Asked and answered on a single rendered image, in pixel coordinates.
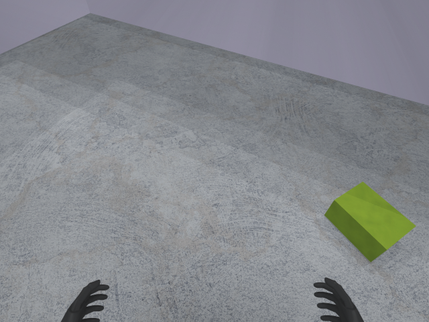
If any robot right hand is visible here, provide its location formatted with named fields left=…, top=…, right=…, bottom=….
left=314, top=277, right=364, bottom=322

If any robot left hand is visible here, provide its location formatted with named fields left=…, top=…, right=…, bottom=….
left=61, top=280, right=109, bottom=322

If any carton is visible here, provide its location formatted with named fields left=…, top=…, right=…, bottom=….
left=324, top=182, right=415, bottom=262

